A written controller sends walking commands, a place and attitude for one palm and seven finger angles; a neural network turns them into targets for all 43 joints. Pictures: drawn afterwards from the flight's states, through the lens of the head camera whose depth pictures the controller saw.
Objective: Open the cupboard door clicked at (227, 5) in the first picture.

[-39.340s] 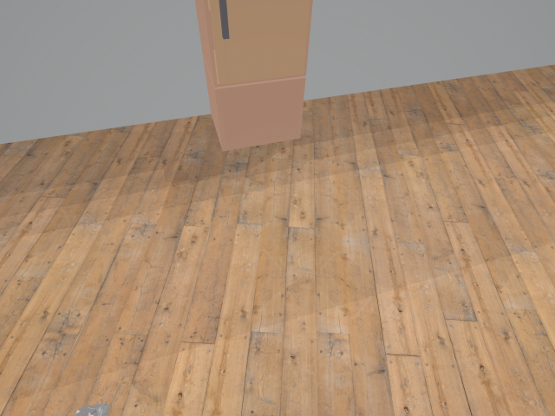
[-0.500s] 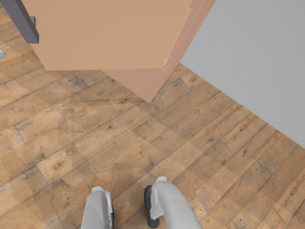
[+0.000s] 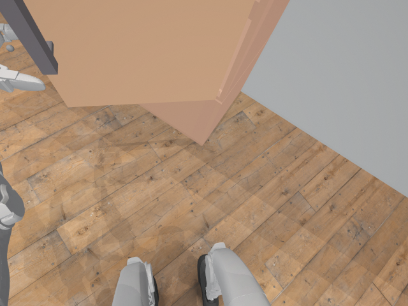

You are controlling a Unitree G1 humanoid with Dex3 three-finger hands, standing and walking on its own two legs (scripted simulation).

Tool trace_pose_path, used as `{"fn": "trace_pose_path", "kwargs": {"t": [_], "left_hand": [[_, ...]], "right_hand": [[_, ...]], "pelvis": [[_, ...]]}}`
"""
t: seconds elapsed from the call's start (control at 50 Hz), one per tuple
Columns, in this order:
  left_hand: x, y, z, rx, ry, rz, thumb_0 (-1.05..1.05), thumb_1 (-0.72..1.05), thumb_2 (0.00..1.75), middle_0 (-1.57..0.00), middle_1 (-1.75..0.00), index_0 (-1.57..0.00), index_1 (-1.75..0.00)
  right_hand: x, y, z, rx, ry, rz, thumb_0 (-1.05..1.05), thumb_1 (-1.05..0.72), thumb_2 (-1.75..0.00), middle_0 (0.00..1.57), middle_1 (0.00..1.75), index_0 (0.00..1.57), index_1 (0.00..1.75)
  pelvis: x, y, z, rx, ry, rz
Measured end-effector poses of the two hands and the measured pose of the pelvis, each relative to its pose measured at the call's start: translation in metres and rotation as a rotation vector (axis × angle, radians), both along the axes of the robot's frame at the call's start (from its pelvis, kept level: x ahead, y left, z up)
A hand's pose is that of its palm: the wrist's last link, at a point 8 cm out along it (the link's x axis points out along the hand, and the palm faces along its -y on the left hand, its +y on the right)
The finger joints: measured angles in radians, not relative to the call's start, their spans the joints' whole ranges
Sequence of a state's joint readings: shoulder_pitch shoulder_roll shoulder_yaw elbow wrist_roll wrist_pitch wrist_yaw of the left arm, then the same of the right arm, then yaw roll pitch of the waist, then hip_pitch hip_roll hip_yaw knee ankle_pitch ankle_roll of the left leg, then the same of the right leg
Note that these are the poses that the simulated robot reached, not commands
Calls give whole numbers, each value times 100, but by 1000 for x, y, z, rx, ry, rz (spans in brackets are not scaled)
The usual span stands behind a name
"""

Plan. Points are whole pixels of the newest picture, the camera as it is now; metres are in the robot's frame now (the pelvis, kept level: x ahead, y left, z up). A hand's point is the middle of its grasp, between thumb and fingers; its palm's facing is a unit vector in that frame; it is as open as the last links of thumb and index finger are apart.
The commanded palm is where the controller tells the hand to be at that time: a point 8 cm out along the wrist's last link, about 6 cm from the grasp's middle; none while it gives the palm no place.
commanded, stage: slide the fingers in behind the handle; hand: left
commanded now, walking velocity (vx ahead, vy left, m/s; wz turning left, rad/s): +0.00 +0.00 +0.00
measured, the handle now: (29, 22) +0.60 +0.23 +0.07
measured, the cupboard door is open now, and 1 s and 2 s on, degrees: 42 42 42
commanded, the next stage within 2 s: close the thumb around the handle in 1.00 s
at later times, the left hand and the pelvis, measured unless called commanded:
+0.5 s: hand (35, 51) +0.54 +0.22 +0.07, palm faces +0.01 -1.00 +0.01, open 14.0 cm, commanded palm +0.53 +0.24 +0.07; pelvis +0.00 -0.01 +0.00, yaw +1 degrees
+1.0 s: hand (41, 50) +0.54 +0.21 +0.07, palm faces +0.03 -1.00 +0.00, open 14.0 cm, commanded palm +0.53 +0.24 +0.07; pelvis +0.00 -0.01 +0.00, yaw +1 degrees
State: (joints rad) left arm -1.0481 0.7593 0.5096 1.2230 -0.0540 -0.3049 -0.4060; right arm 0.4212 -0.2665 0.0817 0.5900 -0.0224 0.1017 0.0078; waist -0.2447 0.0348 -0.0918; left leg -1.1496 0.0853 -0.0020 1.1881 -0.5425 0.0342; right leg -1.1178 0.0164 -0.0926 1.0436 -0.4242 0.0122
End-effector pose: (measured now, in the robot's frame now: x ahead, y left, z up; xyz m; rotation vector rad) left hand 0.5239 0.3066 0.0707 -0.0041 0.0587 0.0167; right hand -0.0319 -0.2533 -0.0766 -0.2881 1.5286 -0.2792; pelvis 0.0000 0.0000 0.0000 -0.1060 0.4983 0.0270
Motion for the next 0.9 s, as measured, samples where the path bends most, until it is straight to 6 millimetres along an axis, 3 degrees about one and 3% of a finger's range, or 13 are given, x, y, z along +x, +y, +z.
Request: {"fn": "trace_pose_path", "kwargs": {"t": [0.38, 0.58, 0.9], "left_hand": [[-11, -21, 2, 2, -15, 14, -1, -50, 30, -26, -119, -30, -120], [-2, -44, 0, -2, -27, 3, -1, -50, 30, -29, -120, -30, -120], [-6, -44, 2, 6, -15, 19, -1, -50, 30, -28, -120, -29, -120]], "right_hand": [[24, -11, -6, 8, -61, 42, 1, -91, -89, 20, 30, 20, 30], [19, -13, -10, 13, -60, 29, 1, -91, -89, 20, 30, 20, 30], [8, -13, -9, 28, -40, 11, 1, -91, -89, 20, 30, 20, 30]], "pelvis": [[0, -6, 2, 12, -24, 12], [-2, -9, -1, 17, -15, 6], [-1, -12, 2, 24, -25, 3]]}}
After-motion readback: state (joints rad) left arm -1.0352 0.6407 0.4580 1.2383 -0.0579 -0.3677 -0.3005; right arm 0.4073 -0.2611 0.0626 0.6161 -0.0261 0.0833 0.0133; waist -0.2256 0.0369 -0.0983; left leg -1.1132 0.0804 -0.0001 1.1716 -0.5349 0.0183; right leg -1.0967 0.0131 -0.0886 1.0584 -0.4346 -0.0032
